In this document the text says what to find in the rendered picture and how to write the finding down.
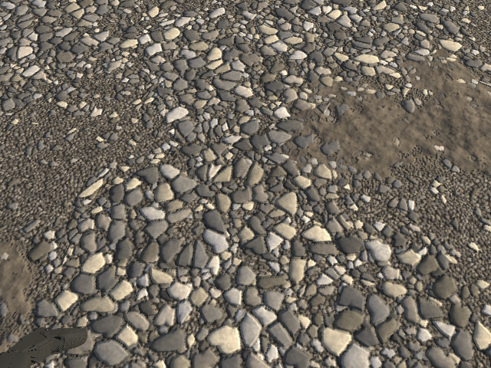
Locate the robot left hand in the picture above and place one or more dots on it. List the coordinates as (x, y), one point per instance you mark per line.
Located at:
(40, 344)

